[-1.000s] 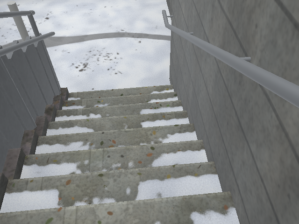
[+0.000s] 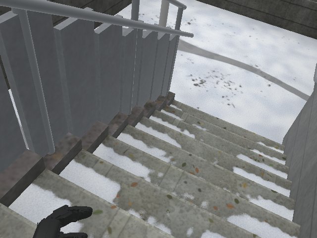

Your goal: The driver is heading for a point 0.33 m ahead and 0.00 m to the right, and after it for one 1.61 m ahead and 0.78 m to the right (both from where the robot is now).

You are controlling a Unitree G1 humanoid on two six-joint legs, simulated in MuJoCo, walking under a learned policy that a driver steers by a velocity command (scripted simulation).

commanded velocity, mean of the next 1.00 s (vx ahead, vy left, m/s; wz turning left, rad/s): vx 0.32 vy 0.00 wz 0.14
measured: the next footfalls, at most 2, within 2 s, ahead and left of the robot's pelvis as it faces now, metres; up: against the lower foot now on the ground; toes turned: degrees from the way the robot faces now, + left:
right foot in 0.14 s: -0.09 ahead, -0.11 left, +0.16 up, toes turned +3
left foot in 0.74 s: +0.23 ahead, +0.17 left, +0.00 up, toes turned +21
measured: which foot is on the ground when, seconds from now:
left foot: down 0.00-0.14, up 0.16-0.72, down 0.74-1.00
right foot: up 0.00-0.12, down 0.14-0.82, up 0.84-1.00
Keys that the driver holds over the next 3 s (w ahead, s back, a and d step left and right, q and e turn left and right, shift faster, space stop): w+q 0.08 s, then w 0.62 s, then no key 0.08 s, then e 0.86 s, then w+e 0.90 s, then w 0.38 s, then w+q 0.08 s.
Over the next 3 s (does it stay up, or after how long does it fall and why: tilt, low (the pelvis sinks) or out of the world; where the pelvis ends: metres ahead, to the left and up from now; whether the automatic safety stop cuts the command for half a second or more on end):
stays up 0.57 -0.21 -0.18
